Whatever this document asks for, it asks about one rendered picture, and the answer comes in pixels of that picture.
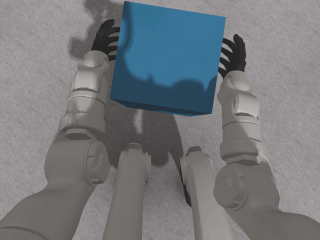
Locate robot right upper arm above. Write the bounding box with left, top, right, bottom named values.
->
left=213, top=163, right=320, bottom=240

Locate robot left forearm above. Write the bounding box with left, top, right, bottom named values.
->
left=44, top=50, right=110, bottom=179

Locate robot right foot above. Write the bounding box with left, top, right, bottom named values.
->
left=180, top=165, right=192, bottom=207

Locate robot right forearm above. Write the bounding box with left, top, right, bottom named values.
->
left=217, top=70, right=276, bottom=180

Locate robot left upper arm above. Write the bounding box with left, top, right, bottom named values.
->
left=0, top=139, right=110, bottom=240

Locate left robot thigh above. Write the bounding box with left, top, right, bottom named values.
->
left=102, top=148, right=151, bottom=240

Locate carton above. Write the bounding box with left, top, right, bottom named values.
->
left=110, top=1, right=226, bottom=117

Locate left robot hand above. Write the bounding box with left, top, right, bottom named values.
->
left=91, top=19, right=120, bottom=62

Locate right robot hand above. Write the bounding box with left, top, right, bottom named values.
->
left=218, top=34, right=246, bottom=79

